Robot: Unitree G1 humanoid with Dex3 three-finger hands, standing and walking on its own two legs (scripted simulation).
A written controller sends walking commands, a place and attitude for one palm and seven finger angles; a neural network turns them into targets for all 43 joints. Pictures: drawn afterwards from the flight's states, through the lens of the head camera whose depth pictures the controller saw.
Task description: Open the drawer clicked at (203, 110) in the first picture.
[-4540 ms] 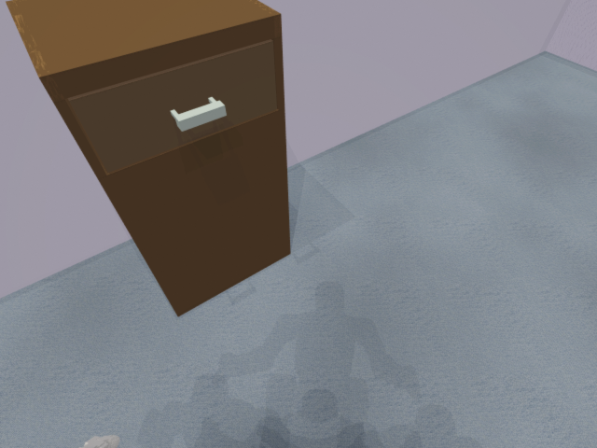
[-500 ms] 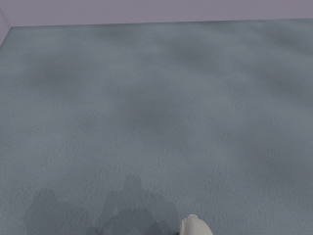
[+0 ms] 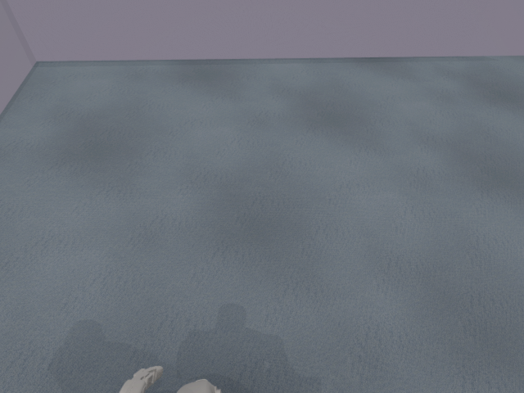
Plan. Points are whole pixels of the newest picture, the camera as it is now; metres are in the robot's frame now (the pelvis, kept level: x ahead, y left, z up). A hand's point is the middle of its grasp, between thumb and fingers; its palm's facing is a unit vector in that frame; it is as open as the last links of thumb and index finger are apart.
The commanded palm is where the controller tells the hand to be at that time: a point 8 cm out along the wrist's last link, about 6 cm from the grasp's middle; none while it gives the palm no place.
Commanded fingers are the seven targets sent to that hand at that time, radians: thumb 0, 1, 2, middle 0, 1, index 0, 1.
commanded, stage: turn to face it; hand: left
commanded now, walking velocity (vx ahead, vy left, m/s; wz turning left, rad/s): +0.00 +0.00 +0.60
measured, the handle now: out of the picture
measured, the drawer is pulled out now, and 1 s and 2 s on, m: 0.00 0.00 0.00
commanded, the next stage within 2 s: none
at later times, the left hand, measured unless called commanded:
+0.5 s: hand out of the picture +0.03 +0.24 -0.15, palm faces +0.31 -0.91 -0.28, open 7.3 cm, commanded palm none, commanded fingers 0.00 0.90 0.90 -0.20 -0.30 -0.20 -0.30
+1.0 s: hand out of the picture -0.08 +0.15 -0.15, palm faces +0.60 -0.76 -0.26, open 7.3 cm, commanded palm none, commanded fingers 0.00 0.90 0.90 -0.20 -0.30 -0.20 -0.30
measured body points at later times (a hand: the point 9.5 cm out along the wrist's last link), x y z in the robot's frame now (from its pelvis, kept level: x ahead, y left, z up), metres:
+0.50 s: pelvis +0.02 +0.00 +0.01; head +0.05 +0.02 +0.46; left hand +0.02 +0.29 -0.13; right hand +0.14 -0.22 -0.13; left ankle +0.06 +0.10 -0.73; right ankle +0.03 -0.16 -0.68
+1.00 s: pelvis +0.01 -0.04 +0.01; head +0.06 -0.02 +0.45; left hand -0.11 +0.19 -0.13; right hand +0.25 -0.20 -0.14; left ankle -0.08 +0.07 -0.70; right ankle +0.05 -0.15 -0.73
